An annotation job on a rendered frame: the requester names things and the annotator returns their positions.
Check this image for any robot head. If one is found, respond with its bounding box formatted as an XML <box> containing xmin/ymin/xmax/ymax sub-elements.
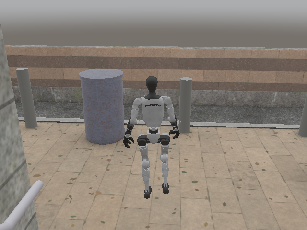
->
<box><xmin>144</xmin><ymin>76</ymin><xmax>161</xmax><ymax>100</ymax></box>

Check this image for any right robot foot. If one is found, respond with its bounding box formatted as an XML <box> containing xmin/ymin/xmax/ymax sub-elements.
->
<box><xmin>162</xmin><ymin>183</ymin><xmax>169</xmax><ymax>194</ymax></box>

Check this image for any robot right hand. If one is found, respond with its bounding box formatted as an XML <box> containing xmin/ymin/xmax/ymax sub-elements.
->
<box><xmin>169</xmin><ymin>130</ymin><xmax>180</xmax><ymax>139</ymax></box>

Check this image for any right robot upper arm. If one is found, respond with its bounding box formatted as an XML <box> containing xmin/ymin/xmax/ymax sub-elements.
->
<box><xmin>163</xmin><ymin>96</ymin><xmax>176</xmax><ymax>122</ymax></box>

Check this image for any robot left hand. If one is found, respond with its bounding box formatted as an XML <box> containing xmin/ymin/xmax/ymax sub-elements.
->
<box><xmin>123</xmin><ymin>136</ymin><xmax>134</xmax><ymax>148</ymax></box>

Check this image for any left robot upper arm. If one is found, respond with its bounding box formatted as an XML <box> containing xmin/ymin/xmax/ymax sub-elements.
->
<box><xmin>130</xmin><ymin>97</ymin><xmax>142</xmax><ymax>124</ymax></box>

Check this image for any right robot forearm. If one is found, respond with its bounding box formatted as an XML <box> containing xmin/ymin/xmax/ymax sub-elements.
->
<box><xmin>171</xmin><ymin>115</ymin><xmax>179</xmax><ymax>131</ymax></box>

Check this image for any left robot forearm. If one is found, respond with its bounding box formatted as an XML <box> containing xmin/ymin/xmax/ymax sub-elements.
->
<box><xmin>125</xmin><ymin>117</ymin><xmax>134</xmax><ymax>138</ymax></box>

